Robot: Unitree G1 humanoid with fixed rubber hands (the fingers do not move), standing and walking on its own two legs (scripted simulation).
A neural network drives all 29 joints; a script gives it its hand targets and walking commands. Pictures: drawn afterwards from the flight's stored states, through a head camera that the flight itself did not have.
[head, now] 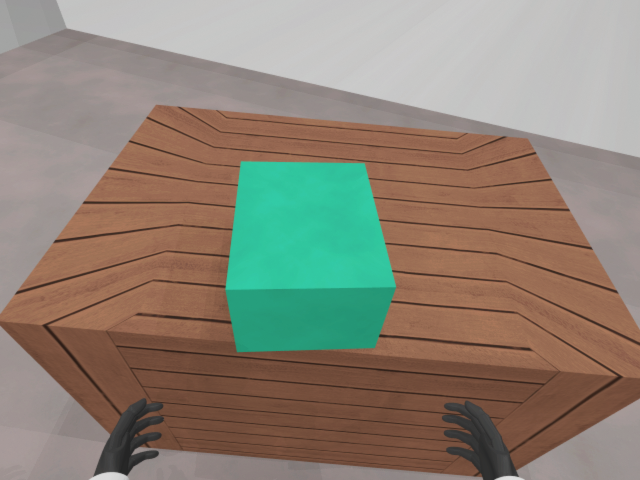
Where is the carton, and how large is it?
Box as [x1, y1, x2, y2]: [225, 161, 395, 351]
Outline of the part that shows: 241,161 225,289 237,351 374,347 395,288 395,284 364,163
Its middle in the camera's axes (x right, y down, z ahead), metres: -0.02 +0.01 +0.67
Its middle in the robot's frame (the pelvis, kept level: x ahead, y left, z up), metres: +0.48 +0.07 -0.02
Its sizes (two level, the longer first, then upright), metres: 0.286 0.227 0.169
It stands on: a pedestal, 0.68 m high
